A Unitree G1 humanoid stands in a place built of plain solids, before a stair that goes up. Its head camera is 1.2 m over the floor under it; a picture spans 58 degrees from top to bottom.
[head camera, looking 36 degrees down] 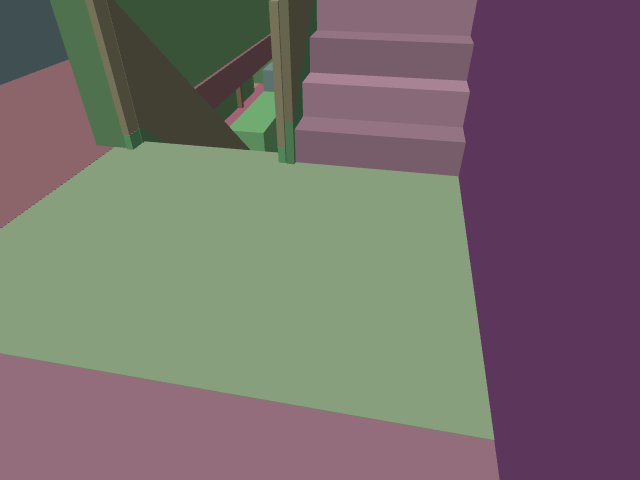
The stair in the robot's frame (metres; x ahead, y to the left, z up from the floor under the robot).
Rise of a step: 0.21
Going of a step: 0.23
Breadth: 0.99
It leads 11 degrees to the right of straight ahead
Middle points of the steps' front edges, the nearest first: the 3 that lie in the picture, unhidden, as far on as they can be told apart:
2.38 -0.33 0.21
2.61 -0.38 0.42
2.83 -0.42 0.64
